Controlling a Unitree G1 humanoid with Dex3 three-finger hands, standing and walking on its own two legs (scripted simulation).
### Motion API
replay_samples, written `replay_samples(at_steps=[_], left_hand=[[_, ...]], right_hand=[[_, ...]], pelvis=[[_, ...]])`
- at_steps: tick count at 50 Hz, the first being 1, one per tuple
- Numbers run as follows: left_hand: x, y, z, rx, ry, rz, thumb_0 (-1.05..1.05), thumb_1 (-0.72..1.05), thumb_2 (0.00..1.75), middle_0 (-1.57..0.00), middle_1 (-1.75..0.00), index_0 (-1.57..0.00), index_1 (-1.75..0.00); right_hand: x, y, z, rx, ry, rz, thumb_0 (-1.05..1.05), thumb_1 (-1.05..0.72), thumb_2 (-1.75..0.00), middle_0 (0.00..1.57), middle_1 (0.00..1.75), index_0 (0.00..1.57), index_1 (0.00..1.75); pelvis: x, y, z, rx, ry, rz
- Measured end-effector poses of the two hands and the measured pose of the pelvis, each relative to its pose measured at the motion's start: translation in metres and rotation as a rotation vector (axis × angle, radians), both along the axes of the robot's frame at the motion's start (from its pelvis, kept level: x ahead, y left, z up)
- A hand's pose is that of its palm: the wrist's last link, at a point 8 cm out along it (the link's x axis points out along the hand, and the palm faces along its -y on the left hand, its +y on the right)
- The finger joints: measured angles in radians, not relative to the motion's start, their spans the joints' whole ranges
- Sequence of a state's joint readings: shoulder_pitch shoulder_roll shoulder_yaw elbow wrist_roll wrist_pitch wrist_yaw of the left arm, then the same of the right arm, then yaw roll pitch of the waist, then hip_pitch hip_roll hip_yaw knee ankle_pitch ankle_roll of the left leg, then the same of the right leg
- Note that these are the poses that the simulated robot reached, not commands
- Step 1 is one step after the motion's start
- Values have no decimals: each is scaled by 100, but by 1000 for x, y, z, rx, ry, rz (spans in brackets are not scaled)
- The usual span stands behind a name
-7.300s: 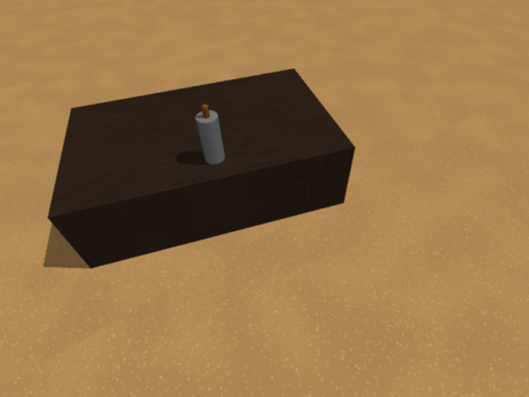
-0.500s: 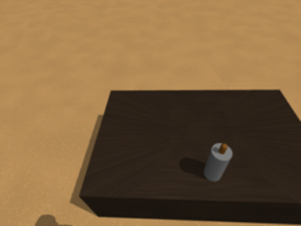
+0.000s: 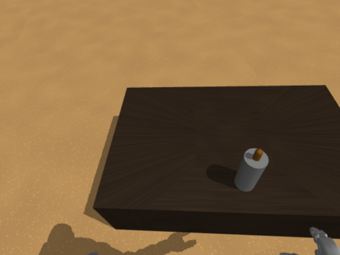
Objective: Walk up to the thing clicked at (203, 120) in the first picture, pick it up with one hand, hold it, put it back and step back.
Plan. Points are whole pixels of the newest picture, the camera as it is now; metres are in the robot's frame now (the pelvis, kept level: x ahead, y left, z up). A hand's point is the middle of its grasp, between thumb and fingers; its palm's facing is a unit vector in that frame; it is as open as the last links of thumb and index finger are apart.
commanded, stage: go down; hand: right
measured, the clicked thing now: (251, 168) +0.49 -0.25 -0.28
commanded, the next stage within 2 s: none
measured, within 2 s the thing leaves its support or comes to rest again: neither
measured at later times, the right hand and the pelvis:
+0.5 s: hand out of the picture +0.17 -0.29 -0.14, palm faces +0.08 +0.94 -0.33, open 17.4 cm; pelvis +0.02 -0.01 -0.03, yaw -1 degrees
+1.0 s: hand out of the picture +0.16 -0.30 -0.13, palm faces +0.11 +0.94 -0.32, open 17.5 cm; pelvis +0.02 +0.00 -0.05, yaw -1 degrees
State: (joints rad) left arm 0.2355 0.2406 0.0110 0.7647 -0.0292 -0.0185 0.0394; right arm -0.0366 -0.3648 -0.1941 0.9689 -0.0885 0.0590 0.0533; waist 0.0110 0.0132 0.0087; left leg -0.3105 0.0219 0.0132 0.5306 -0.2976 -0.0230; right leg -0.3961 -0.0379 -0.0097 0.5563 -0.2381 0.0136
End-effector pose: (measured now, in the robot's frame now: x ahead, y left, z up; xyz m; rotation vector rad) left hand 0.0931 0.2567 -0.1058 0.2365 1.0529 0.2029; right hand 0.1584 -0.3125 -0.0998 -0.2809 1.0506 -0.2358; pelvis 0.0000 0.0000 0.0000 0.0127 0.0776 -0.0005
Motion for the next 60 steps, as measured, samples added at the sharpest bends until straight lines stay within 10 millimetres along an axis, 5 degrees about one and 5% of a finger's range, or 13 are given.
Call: replay_samples(at_steps=[11,18,30,60], left_hand=[[34,-7,4,8,-126,-33,1,90,89,-21,-31,-22,-31],[53,-8,-3,53,-151,-81,1,90,90,-20,-31,-21,-31],[70,-14,-4,58,-243,-50,1,89,91,-20,-30,-20,-31],[66,-15,-11,103,-333,-72,2,89,90,-20,-30,-20,-30]], right_hand=[[-23,-9,-2,38,102,-14,0,26,-10,5,5,6,5],[-20,-14,-10,11,39,-17,0,47,-7,4,6,5,5],[-4,-19,1,14,3,-19,-1,54,-4,4,5,5,5],[-18,-37,11,14,-71,-53,-1,54,-4,4,6,5,5]], pelvis=[[4,-6,-6,8,29,-4],[8,-5,-20,13,71,-15],[22,-5,-30,27,88,-22],[7,-3,-50,46,123,-37]])
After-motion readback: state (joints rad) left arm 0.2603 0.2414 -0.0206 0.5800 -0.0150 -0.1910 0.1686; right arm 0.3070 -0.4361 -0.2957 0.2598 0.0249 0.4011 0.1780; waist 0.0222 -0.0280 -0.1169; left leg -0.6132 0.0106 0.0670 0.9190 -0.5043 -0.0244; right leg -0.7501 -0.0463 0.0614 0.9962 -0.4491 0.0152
